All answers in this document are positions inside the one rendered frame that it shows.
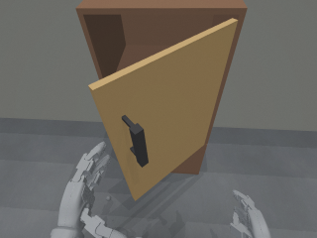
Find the cupboard door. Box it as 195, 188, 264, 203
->
88, 18, 238, 201

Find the right robot hand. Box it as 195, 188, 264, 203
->
230, 190, 271, 238

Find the handle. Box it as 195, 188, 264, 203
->
121, 115, 149, 167

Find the robot left forearm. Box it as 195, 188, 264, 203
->
50, 226, 85, 238

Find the left robot hand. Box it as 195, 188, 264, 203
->
57, 141, 128, 238

